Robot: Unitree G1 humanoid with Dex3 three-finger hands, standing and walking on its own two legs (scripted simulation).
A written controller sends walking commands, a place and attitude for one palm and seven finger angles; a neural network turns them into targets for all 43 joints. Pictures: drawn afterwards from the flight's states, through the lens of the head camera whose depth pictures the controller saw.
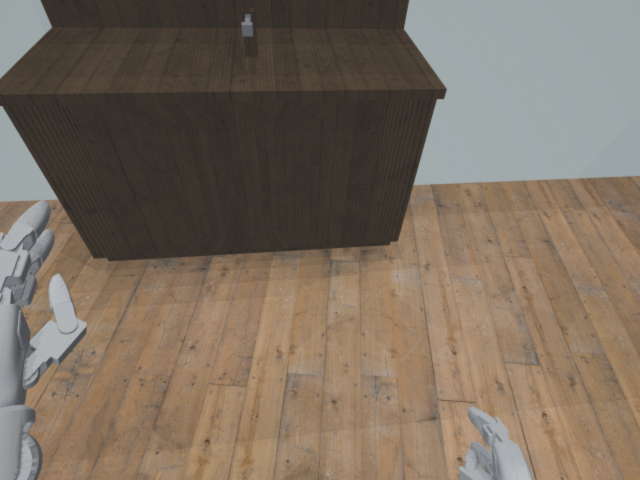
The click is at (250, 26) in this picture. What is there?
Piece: tap's lever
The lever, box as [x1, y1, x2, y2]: [241, 22, 252, 36]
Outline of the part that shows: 242,22 242,35 252,36 251,22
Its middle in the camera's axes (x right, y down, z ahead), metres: -0.20 -0.56 +1.03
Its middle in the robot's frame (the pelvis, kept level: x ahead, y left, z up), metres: +1.14 +0.28 +0.10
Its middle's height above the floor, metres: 0.87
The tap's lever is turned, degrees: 0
